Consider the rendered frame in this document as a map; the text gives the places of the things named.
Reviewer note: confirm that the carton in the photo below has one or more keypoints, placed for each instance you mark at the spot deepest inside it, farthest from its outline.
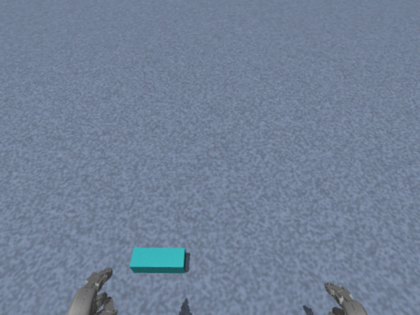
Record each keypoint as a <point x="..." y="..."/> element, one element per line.
<point x="158" y="260"/>

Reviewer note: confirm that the left robot hand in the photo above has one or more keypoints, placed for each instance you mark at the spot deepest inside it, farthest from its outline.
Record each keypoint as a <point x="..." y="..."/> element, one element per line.
<point x="87" y="302"/>

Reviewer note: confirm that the right robot hand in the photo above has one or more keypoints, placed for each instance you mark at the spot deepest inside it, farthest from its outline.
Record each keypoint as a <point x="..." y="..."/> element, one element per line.
<point x="345" y="301"/>

